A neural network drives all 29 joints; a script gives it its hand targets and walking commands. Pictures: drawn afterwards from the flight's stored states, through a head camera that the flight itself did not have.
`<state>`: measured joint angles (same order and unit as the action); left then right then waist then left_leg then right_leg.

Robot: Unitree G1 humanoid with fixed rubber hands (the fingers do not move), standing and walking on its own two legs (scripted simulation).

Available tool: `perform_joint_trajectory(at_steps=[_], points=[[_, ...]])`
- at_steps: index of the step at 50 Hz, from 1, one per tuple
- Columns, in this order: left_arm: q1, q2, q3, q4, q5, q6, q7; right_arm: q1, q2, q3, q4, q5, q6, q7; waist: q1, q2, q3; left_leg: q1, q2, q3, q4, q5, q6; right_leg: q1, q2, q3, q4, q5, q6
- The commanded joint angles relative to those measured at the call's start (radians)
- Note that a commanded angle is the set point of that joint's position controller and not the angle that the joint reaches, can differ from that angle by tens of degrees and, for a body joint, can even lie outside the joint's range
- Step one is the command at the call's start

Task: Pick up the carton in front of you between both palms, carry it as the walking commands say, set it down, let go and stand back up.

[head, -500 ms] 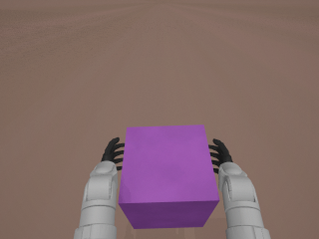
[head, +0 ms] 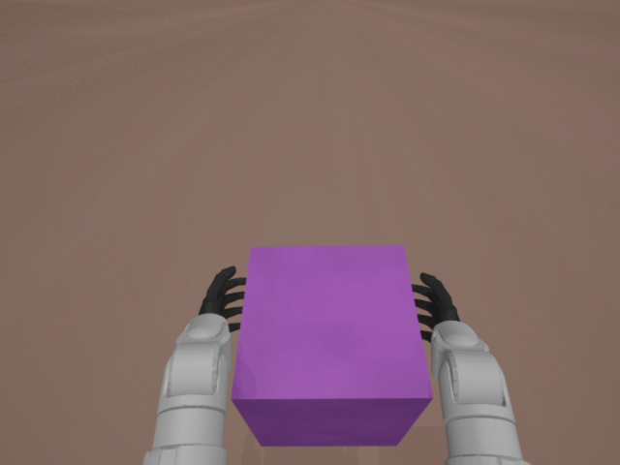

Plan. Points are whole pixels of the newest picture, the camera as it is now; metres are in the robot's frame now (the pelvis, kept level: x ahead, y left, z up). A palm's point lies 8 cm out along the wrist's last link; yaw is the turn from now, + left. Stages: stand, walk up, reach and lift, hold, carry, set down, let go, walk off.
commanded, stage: hold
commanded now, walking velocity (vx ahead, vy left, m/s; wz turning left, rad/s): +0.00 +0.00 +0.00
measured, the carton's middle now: (327, 352) +0.29 -0.01 -0.04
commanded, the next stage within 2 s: set down in 0.36 s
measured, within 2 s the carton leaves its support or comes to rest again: neither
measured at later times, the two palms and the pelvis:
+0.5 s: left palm (202, 344) +0.25 +0.15 +0.05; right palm (442, 328) +0.27 -0.15 +0.05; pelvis -0.04 -0.02 +0.00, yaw +3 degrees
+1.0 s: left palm (251, 359) +0.32 +0.11 -0.13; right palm (426, 356) +0.32 -0.18 -0.13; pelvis -0.05 -0.03 -0.06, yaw +1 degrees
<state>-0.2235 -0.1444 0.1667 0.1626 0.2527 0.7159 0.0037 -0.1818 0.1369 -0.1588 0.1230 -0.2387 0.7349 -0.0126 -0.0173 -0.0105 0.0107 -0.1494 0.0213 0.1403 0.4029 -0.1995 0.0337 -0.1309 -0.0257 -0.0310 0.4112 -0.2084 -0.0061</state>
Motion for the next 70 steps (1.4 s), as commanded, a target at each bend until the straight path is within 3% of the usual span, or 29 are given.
perform_joint_trajectory(at_steps=[1, 4, 9, 21, 24, 27, 32, 37, 41, 48, 53, 56, 62, 70], points=[[-0.293, -0.832, -0.442, -0.029, -0.173, -0.030, -0.183, -0.420, 0.845, 0.493, -0.070, 0.215, -0.050, 0.213, 0.040, 0.007, -0.236, 0.327, -0.073, -0.238, -0.030, 0.435, -0.006, -0.026, 0.112, 0.130, -0.064, 0.290, -0.012], [-0.344, -0.850, -0.459, -0.030, -0.184, -0.027, -0.188, -0.432, 0.850, 0.466, -0.032, 0.206, -0.054, 0.218, 0.018, 0.031, -0.211, 0.372, -0.073, -0.231, -0.046, 0.349, -0.015, -0.068, 0.118, 0.126, -0.088, 0.187, -0.017], [-0.424, -0.874, -0.473, -0.009, -0.203, -0.011, -0.223, -0.433, 0.869, 0.391, 0.058, 0.162, -0.052, 0.216, -0.019, 0.033, -0.161, 0.284, -0.069, -0.228, -0.061, 0.172, -0.026, -0.039, 0.105, 0.129, -0.108, 0.064, -0.045], [-0.547, -0.903, -0.355, 0.150, -0.155, -0.018, -0.269, -0.647, 0.940, 0.360, 0.168, 0.158, -0.056, 0.263, 0.036, -0.023, -0.091, 0.214, -0.085, -0.207, -0.055, -0.057, -0.004, -0.083, 0.067, 0.131, -0.123, -0.152, -0.040], [-0.673, -0.894, -0.287, 0.228, -0.128, -0.042, -0.285, -0.755, 0.940, 0.288, 0.275, 0.126, -0.083, 0.268, 0.044, -0.045, -0.061, 0.175, -0.088, -0.203, -0.026, -0.150, -0.006, -0.098, 0.055, 0.141, -0.120, -0.274, -0.047], [-0.799, -0.893, -0.205, 0.341, -0.086, -0.072, -0.284, -0.864, 0.905, 0.174, 0.402, 0.068, -0.121, 0.262, 0.033, -0.023, -0.036, 0.143, -0.089, -0.207, -0.006, -0.219, -0.014, -0.119, 0.055, 0.141, -0.100, -0.341, -0.051], [-0.828, -0.816, -0.014, 0.494, 0.022, -0.114, -0.230, -0.891, 0.761, -0.047, 0.529, -0.069, -0.172, 0.224, -0.006, 0.043, 0.004, 0.038, -0.088, -0.210, 0.022, -0.255, -0.017, -0.166, 0.083, 0.109, -0.015, -0.291, -0.052], [-0.736, -0.657, 0.143, 0.527, 0.135, -0.219, -0.171, -0.825, 0.594, -0.151, 0.528, -0.155, -0.263, 0.203, -0.001, 0.040, -0.048, -0.132, -0.101, -0.206, 0.107, -0.117, -0.017, -0.272, 0.100, 0.085, 0.098, -0.140, -0.037], [-0.703, -0.622, 0.127, 0.518, 0.133, -0.365, -0.140, -0.804, 0.563, -0.108, 0.517, -0.141, -0.392, 0.207, 0.011, 0.012, -0.187, -0.248, -0.118, -0.198, 0.226, 0.020, -0.020, -0.402, 0.121, 0.086, 0.216, -0.019, -0.026], [-0.780, -0.806, -0.168, 0.469, -0.008, -0.591, -0.121, -0.868, 0.723, 0.167, 0.500, 0.002, -0.613, 0.213, -0.001, -0.003, -0.642, -0.387, -0.151, -0.204, 0.475, 0.252, -0.039, -0.575, 0.152, 0.086, 0.453, 0.203, 0.005], [-0.792, -0.880, -0.353, 0.384, -0.081, -0.629, -0.104, -0.879, 0.775, 0.341, 0.418, 0.096, -0.651, 0.202, -0.012, -0.010, -1.030, -0.496, -0.167, -0.196, 0.636, 0.381, -0.046, -0.649, 0.157, 0.090, 0.602, 0.359, 0.030], [-0.787, -0.879, -0.380, 0.372, -0.096, -0.602, -0.105, -0.873, 0.776, 0.364, 0.406, 0.113, -0.626, 0.200, -0.018, -0.007, -1.060, -0.640, -0.175, -0.184, 0.689, 0.298, -0.052, -0.711, 0.159, 0.093, 0.654, 0.317, 0.032], [-0.852, -0.888, -0.312, 0.439, -0.084, -0.524, -0.122, -0.942, 0.778, 0.299, 0.472, 0.100, -0.548, 0.228, -0.015, 0.006, -0.913, -0.906, -0.181, -0.160, 0.761, 0.032, -0.056, -0.912, 0.161, 0.087, 0.721, 0.056, 0.018], [-0.957, -0.866, -0.210, 0.522, -0.068, -0.505, -0.105, -1.041, 0.722, 0.206, 0.566, 0.082, -0.526, 0.228, -0.035, 0.016, -0.918, -1.106, -0.196, -0.148, 0.899, -0.026, -0.060, -1.105, 0.168, 0.073, 0.855, 0.008, 0.014]])
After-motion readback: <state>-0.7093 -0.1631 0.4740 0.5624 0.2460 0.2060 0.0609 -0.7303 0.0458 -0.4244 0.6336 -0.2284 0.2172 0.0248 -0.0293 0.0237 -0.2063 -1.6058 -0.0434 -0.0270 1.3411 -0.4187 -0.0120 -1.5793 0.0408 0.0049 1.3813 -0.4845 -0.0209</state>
